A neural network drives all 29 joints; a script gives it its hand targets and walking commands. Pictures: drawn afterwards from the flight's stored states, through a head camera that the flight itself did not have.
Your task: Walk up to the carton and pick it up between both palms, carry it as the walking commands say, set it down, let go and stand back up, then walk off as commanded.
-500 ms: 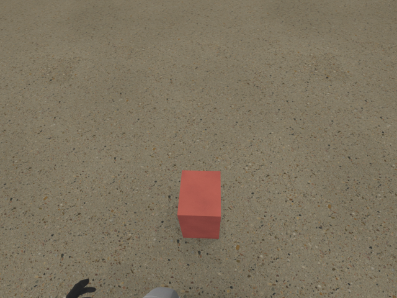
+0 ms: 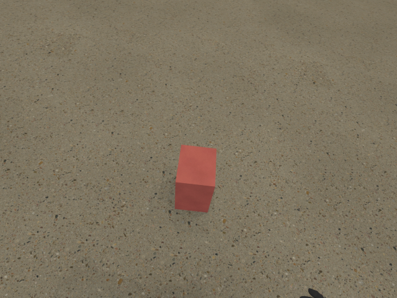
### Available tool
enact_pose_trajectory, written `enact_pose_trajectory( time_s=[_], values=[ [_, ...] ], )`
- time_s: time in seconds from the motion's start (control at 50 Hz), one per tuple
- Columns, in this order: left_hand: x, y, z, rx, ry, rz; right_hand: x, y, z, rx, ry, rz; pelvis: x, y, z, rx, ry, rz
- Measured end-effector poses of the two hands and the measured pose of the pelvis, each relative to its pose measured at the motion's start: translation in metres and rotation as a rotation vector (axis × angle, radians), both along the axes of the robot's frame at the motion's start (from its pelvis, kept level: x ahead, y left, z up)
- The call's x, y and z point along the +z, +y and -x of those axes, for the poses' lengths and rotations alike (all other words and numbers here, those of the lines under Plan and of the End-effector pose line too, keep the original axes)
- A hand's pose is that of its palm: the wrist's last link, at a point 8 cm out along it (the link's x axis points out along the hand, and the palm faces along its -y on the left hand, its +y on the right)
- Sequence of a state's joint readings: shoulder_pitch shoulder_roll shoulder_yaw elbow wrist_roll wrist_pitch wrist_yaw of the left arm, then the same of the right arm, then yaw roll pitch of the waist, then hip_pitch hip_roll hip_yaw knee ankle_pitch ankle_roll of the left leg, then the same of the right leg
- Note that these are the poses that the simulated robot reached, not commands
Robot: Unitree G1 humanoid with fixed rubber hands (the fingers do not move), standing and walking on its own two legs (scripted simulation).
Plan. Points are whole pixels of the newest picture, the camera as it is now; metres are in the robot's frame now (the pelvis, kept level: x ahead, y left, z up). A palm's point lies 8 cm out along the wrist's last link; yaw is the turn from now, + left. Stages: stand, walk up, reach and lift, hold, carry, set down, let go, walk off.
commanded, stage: walk off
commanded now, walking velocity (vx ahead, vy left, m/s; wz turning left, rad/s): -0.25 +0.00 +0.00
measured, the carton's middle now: (194, 179) +0.74 -0.01 -0.63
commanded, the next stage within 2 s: none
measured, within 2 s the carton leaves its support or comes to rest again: neither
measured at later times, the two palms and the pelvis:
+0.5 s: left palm out of the picture -0.06 +0.24 -0.11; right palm out of the picture -0.12 -0.30 -0.14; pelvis -0.16 -0.03 +0.00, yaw +1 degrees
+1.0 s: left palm out of the picture -0.27 +0.27 -0.14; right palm out of the picture -0.22 -0.27 -0.12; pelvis -0.32 -0.01 +0.00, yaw +0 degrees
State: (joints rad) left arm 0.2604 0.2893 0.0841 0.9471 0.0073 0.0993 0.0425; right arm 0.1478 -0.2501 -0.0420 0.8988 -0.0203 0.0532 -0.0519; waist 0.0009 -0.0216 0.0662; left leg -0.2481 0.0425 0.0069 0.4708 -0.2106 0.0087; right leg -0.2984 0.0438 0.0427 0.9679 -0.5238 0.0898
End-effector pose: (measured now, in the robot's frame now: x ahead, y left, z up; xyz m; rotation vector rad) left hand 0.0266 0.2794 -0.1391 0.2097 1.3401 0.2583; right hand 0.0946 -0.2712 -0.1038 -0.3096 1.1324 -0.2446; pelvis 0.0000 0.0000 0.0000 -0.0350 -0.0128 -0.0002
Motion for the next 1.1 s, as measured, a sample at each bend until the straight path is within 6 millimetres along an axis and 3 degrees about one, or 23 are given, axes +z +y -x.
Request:
enact_pose_trajectory(
  time_s=[0.06, 0.16, 0.24, 0.32, 0.42, 0.52, 0.6, 0.7, 0.8, 0.88, 0.98, 1.04, 1.1],
  values=[
    [0.005, -0.011, 0.006, -0.013, -0.028, -0.011, -0.012, -0.007, 0.021, -0.006, 0.011, -0.031, -0.003, -0.008, 0.020, -0.005, 0.000, -0.011],
    [0.016, -0.032, 0.030, -0.050, -0.068, -0.057, -0.039, -0.028, 0.084, -0.052, 0.083, -0.088, -0.009, -0.027, 0.056, -0.008, -0.003, -0.038],
    [0.032, -0.042, 0.050, -0.077, -0.079, -0.077, -0.042, -0.037, 0.130, -0.086, 0.147, -0.111, -0.001, -0.034, 0.079, 0.000, -0.007, -0.073],
    [0.042, -0.047, 0.045, -0.090, -0.155, -0.088, -0.043, -0.044, 0.174, -0.100, 0.196, -0.109, 0.001, -0.036, 0.102, 0.010, -0.007, -0.080],
    [0.042, -0.049, 0.053, -0.103, -0.225, -0.078, -0.040, -0.041, 0.205, -0.101, 0.214, -0.099, 0.001, -0.034, 0.133, 0.020, -0.005, -0.079],
    [0.024, -0.039, 0.097, -0.086, -0.194, -0.036, -0.033, -0.025, 0.217, -0.080, 0.172, -0.083, -0.002, -0.024, 0.166, 0.028, -0.006, -0.062],
    [-0.001, -0.018, 0.149, -0.039, -0.139, 0.005, -0.027, -0.009, 0.239, -0.054, 0.141, -0.045, -0.010, -0.008, 0.195, 0.037, -0.006, -0.036],
    [-0.006, -0.003, 0.212, 0.007, -0.055, 0.032, -0.006, 0.004, 0.267, -0.023, 0.131, -0.007, -0.001, 0.002, 0.226, 0.027, -0.010, 0.002],
    [-0.008, 0.005, 0.265, 0.022, 0.008, 0.030, 0.007, 0.012, 0.255, 0.007, 0.019, 0.004, 0.002, 0.006, 0.253, 0.016, -0.008, 0.011],
    [-0.006, 0.004, 0.289, 0.025, 0.023, 0.023, 0.008, 0.016, 0.258, 0.024, -0.043, -0.007, 0.001, 0.006, 0.276, 0.008, -0.006, 0.011],
    [0.001, -0.008, 0.297, 0.000, -0.021, 0.007, -0.008, 0.009, 0.300, 0.009, -0.014, -0.045, -0.001, -0.002, 0.309, -0.001, -0.005, 0.000],
    [0.008, -0.020, 0.305, -0.021, -0.054, -0.011, -0.024, -0.004, 0.339, -0.022, 0.033, -0.075, -0.005, -0.012, 0.331, -0.005, -0.005, -0.015],
    [0.012, -0.031, 0.326, -0.046, -0.063, -0.042, -0.041, -0.020, 0.383, -0.061, 0.080, -0.102, -0.010, -0.025, 0.352, -0.008, -0.006, -0.031]
  ],
)
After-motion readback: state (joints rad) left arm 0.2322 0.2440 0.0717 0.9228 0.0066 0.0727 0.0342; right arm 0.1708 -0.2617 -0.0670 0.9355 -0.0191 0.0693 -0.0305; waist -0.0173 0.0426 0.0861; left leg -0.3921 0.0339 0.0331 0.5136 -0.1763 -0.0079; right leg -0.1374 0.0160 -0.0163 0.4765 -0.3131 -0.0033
